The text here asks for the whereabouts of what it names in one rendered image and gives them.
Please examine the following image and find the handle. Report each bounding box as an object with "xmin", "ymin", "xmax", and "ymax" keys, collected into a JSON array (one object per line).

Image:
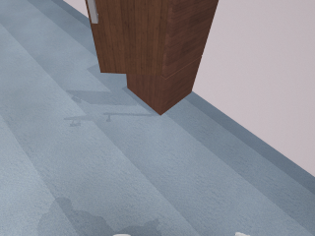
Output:
[{"xmin": 87, "ymin": 0, "xmax": 98, "ymax": 24}]

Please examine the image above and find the cupboard door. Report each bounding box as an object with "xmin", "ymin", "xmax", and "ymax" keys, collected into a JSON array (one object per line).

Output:
[{"xmin": 85, "ymin": 0, "xmax": 169, "ymax": 76}]

